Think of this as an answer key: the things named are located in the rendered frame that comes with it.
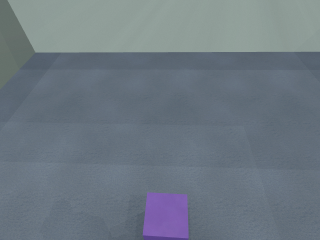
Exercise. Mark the carton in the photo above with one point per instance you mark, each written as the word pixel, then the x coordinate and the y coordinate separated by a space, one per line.
pixel 166 217

